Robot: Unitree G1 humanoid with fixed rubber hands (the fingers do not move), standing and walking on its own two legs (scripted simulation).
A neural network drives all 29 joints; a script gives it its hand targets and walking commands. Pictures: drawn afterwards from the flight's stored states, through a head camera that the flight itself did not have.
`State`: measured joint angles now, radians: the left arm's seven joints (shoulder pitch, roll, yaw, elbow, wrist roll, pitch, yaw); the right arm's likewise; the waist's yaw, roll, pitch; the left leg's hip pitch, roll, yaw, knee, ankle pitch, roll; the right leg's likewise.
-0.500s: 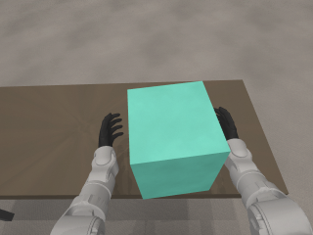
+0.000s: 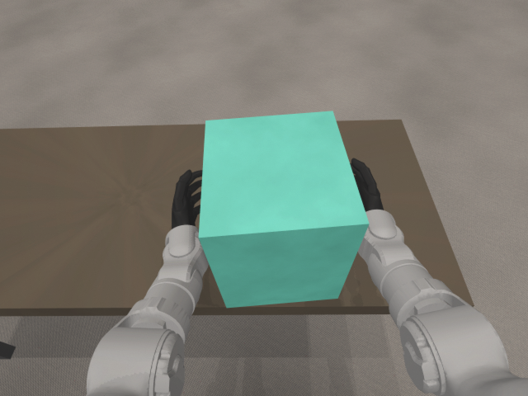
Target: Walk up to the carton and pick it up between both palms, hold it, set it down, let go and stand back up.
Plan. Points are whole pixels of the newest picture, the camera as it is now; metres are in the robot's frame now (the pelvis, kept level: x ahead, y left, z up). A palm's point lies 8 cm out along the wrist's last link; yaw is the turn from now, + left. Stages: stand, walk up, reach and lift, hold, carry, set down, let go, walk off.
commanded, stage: reach and lift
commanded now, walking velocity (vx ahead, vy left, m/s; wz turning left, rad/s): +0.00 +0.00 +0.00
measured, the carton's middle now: (276, 215) +0.41 +0.02 +0.02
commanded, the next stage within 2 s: none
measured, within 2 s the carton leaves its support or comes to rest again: leaves its support in 1.20 s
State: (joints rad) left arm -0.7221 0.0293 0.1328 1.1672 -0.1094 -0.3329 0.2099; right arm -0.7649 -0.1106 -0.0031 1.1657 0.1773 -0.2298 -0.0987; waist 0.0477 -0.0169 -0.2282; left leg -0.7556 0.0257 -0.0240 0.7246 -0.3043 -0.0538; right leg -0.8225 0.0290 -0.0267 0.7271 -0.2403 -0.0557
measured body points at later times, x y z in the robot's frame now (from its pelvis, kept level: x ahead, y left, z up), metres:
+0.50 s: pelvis +0.02 +0.01 +0.02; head +0.08 +0.02 +0.47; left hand +0.40 +0.17 +0.03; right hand +0.42 -0.13 +0.04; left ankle +0.01 +0.15 -0.70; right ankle +0.05 -0.08 -0.70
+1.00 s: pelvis +0.05 +0.02 +0.03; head +0.08 +0.02 +0.48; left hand +0.40 +0.17 +0.04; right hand +0.41 -0.13 +0.04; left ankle +0.02 +0.15 -0.70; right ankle +0.05 -0.08 -0.70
